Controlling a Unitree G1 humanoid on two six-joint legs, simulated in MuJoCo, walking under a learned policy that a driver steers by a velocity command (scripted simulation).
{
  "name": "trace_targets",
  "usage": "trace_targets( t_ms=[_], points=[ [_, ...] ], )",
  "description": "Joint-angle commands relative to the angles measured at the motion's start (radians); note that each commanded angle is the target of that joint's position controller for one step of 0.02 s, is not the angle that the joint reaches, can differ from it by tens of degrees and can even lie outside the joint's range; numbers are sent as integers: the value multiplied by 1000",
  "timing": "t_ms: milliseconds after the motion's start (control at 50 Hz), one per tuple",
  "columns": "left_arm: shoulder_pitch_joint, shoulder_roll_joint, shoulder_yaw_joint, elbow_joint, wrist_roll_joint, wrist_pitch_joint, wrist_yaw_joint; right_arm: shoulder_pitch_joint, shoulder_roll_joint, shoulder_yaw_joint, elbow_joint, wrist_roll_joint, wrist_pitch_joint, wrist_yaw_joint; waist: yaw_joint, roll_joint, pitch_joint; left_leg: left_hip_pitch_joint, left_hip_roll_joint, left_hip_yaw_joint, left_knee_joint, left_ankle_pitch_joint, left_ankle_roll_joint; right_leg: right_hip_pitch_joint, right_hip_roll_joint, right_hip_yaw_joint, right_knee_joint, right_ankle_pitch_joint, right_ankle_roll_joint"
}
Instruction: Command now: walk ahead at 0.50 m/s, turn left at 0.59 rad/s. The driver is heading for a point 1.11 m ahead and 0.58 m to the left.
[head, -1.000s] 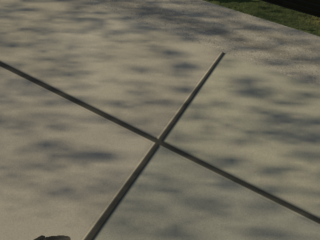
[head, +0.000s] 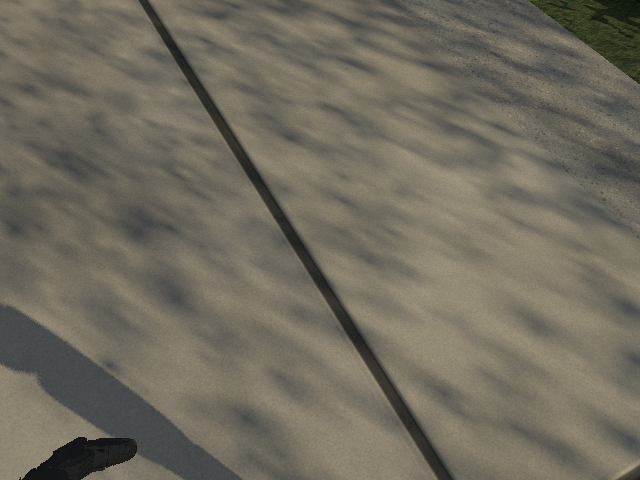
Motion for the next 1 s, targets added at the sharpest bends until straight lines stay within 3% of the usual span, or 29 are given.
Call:
trace_targets(
  t_ms=[20, 80, 100, 120, 140, 160, 180, 200, 220, 240, 280, 320, 380, 460, 540, 600, 620, 640, 660, 680, 700, 720, 740, 760, 780, 820, 880, 940, 1000],
  points=[
    [-96, 82, 18, -86, -12, -20, -10, 25, -170, -48, -46, 9, -6, -10, 0, 113, -27, -87, 222, -198, -71, 118, 133, 156, 61, -29, -96, 63, -6],
    [-60, 118, 34, -83, -15, -34, -16, 24, -165, -50, -44, 5, 3, -15, 31, 150, -36, -11, 251, -284, 22, 126, 112, 205, 64, -17, -136, -58, -43],
    [-1, 127, 43, -67, -15, -38, -14, 10, -154, -47, -49, 4, 6, -15, 67, 160, -52, -14, 237, -288, 68, 152, 96, 285, 68, -34, -168, -73, -64],
    [94, 154, 58, -46, -5, -43, -7, 5, -120, -35, -56, 0, 6, -12, 114, 149, -115, -45, 188, -257, 180, 193, 66, 443, 41, -27, -185, -77, -96],
    [241, 206, 72, -33, 10, -45, 2, 12, -60, -12, -75, -15, 3, -9, 173, 45, -253, -161, 125, -174, 455, 66, 28, 694, -125, 130, -169, -141, -158],
    [323, 283, 91, 4, 18, -29, -2, 150, -9, 6, -106, 16, -7, -8, 112, -290, -365, -516, -5, -45, 774, -356, -40, 990, -342, 600, -266, -377, -325],
    [304, 190, 72, -6, -7, -25, -8, 141, -117, -11, -80, 27, -7, -13, 132, -203, -301, -644, 80, -66, 910, -336, -54, 955, -354, 690, -319, -606, -317],
    [261, 128, 55, -17, -9, -18, -3, 32, -173, -28, -89, 19, -1, -13, 159, -111, -177, -672, 113, -48, 941, -242, -60, 841, -308, 525, -331, -572, -270],
    [212, 110, 46, -21, 1, -12, -2, -20, -167, -30, -98, 8, 4, -14, 145, -49, -111, -640, 147, -18, 926, -171, -66, 727, -264, 390, -343, -432, -244],
    [184, 87, 38, -13, 5, -8, 0, -54, -154, -32, -110, -3, 4, -11, 130, -43, -60, -621, 172, -16, 881, -124, -69, 642, -227, 296, -362, -317, -237],
    [170, 73, 33, 1, 9, -12, 4, -45, -113, -29, -117, 10, 13, 1, 100, -84, -38, -554, 208, 3, 826, -79, -68, 555, -183, 164, -409, -209, -225],
    [177, 88, 40, 20, -1, -20, 5, -63, -78, -21, -132, 10, 22, 5, 96, -73, -24, -565, 221, 21, 775, -57, -76, 534, -186, 87, -445, -135, -244],
    [187, 126, 52, 42, 0, -20, 7, -113, -62, -13, -156, 4, 24, 11, 101, -43, -16, -604, 232, 30, 656, 49, -90, 559, -199, -7, -469, -21, -260],
    [199, 152, 55, 64, -6, -7, 12, -217, -44, -1, -176, 4, 10, 35, 137, -27, 8, -547, 215, 91, 432, 242, -77, 575, -168, -158, -470, 57, -227],
    [254, 186, 64, 96, -23, 13, 13, -316, -44, 2, -219, 8, 9, 59, 160, -24, 42, -525, 192, 146, 304, 223, -42, 664, -199, -224, -443, 124, -203],
    [252, 231, 78, 99, -39, 32, 21, -269, -93, -23, -227, -1, 17, 64, 99, -63, -14, -391, 113, 217, 272, 77, 17, 729, -208, -279, -275, 550, -175],
    [245, 241, 81, 96, -43, 40, 25, -171, -127, -43, -206, -2, 21, 61, 37, -65, -71, -259, 71, 239, 251, 54, 46, 716, -197, -301, -127, 674, -161],
    [236, 224, 73, 91, -43, 43, 29, 0, -179, -75, -159, 2, 27, 49, -56, -38, -157, -5, 38, 231, 193, 117, 86, 606, -164, -326, 90, 636, -130],
    [272, 147, 44, 72, -1, 38, 28, 131, -260, -100, -128, 10, 39, 27, -81, 129, -246, 302, 202, -28, 191, 134, 150, 325, -108, -324, 416, 116, -86],
    [336, 47, 7, 10, 16, 9, 14, 70, -337, -97, -158, 10, 22, 30, 39, 314, -366, 536, 422, -627, 42, -121, 341, -57, 99, -162, 712, -637, -44],
    [204, 153, 27, 1, -23, -21, 0, 92, -238, -72, -168, 7, 5, 39, -50, 171, -379, 525, 429, -663, -55, -205, 312, -158, 61, -7, 774, -591, -59],
    [139, 172, 32, -28, -49, -38, -5, 55, -201, -58, -155, 0, -9, 41, -38, 143, -229, 407, 401, -521, -71, -131, 270, -210, 24, -21, 727, -488, -77],
    [138, 155, 26, -19, -32, -45, 1, -4, -180, -50, -157, 1, -15, 40, 9, 55, -156, 261, 356, -411, -71, -15, 238, -156, -17, -21, 641, -406, -78],
    [146, 157, 31, -9, -7, -44, 7, -63, -158, -42, -166, -5, -16, 37, 49, 47, -112, 141, 319, -328, -80, 105, 219, -89, -41, -21, 560, -360, -68],
    [170, 158, 34, -4, 0, -33, 7, -94, -142, -35, -179, -19, -17, 32, 80, 67, -100, 64, 299, -291, -103, 179, 218, -30, -57, -14, 534, -325, -59],
    [186, 140, 32, -2, 7, -13, 7, -107, -144, -34, -172, -16, -22, 23, 101, 80, -89, -25, 283, -239, -123, 299, 233, 15, -54, -30, 463, -308, -24],
    [90, 99, 19, -29, 15, 1, 9, -65, -169, -41, -143, -9, -22, 2, 75, 70, -51, -94, 235, -159, -132, 327, 209, 6, -26, -51, 282, -155, 13],
    [-15, 67, 4, -51, 7, -5, -2, -28, -173, -42, -117, -3, -15, -8, 33, 96, -37, -128, 188, -111, -120, 226, 157, 84, 21, -59, 44, 46, 15],
    [-81, 74, 2, -68, -7, -16, -17, 33, -165, -38, -74, 1, -16, -8, -5, 110, -23, -95, 221, -141, -106, 154, 140, 134, 35, -54, -54, 133, -3]
  ],
)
